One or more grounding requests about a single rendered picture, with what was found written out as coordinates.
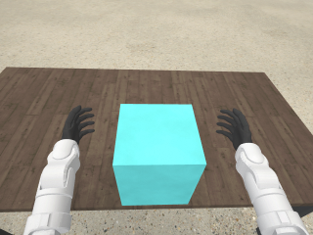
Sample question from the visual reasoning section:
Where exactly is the carton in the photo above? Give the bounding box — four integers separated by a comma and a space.
112, 104, 206, 206

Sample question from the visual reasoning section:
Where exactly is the right robot forearm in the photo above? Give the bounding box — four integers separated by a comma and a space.
235, 143, 310, 235

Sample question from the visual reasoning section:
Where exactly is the robot left hand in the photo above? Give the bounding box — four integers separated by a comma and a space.
61, 105, 95, 145

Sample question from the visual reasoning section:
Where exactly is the robot right hand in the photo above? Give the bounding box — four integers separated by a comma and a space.
216, 108, 252, 151

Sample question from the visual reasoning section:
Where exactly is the table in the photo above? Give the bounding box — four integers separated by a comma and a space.
0, 67, 313, 235

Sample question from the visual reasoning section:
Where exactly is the left robot forearm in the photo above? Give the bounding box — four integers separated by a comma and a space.
23, 139, 80, 235

